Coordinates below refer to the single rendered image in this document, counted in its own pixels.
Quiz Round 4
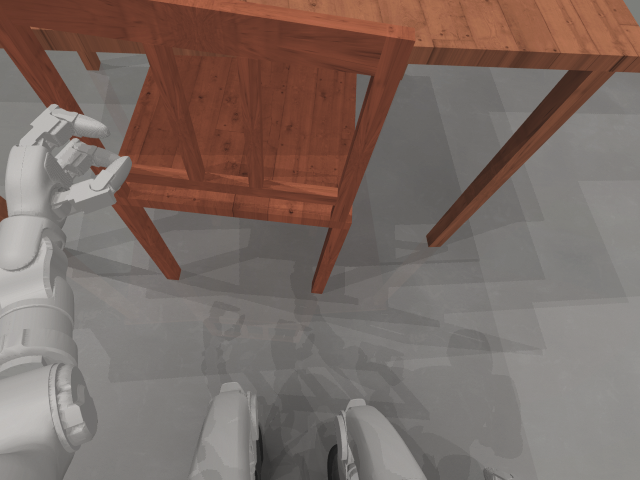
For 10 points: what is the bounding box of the left robot forearm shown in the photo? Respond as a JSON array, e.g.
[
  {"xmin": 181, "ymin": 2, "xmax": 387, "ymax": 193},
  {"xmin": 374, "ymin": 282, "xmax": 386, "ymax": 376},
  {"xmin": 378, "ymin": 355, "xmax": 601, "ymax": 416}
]
[{"xmin": 0, "ymin": 215, "xmax": 78, "ymax": 380}]

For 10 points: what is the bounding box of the robot left upper arm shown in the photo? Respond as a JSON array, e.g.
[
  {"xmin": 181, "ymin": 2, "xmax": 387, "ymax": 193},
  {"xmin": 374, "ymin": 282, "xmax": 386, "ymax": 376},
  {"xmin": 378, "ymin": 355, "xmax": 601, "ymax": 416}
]
[{"xmin": 0, "ymin": 363, "xmax": 98, "ymax": 480}]

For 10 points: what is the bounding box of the robot left thigh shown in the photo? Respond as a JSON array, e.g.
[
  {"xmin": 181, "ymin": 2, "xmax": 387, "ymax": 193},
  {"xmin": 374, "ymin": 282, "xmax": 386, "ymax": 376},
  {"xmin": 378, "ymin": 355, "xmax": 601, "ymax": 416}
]
[{"xmin": 187, "ymin": 390, "xmax": 259, "ymax": 480}]

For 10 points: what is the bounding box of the table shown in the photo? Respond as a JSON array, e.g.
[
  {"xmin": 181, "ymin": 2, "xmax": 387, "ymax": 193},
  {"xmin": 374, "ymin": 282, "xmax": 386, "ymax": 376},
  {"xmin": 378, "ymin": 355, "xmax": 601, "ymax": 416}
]
[{"xmin": 0, "ymin": 0, "xmax": 640, "ymax": 247}]

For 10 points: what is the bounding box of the robot thigh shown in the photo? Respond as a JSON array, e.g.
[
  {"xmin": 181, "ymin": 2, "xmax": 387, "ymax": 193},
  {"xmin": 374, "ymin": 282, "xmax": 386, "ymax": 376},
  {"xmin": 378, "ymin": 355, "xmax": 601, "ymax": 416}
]
[
  {"xmin": 335, "ymin": 405, "xmax": 427, "ymax": 480},
  {"xmin": 187, "ymin": 390, "xmax": 259, "ymax": 480}
]

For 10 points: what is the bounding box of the robot left hand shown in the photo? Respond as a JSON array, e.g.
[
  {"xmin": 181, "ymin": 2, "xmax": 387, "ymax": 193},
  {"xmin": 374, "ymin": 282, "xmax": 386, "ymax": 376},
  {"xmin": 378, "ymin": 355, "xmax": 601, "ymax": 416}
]
[{"xmin": 5, "ymin": 104, "xmax": 132, "ymax": 229}]

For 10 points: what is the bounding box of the chair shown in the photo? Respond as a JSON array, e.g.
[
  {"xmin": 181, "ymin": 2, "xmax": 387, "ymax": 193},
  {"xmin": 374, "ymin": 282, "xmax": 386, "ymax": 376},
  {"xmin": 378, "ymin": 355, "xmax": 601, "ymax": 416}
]
[{"xmin": 0, "ymin": 0, "xmax": 415, "ymax": 294}]

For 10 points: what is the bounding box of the robot right thigh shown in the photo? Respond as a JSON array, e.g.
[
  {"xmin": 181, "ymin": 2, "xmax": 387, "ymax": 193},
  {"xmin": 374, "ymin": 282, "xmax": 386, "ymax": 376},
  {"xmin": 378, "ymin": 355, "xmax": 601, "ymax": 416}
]
[{"xmin": 335, "ymin": 405, "xmax": 427, "ymax": 480}]

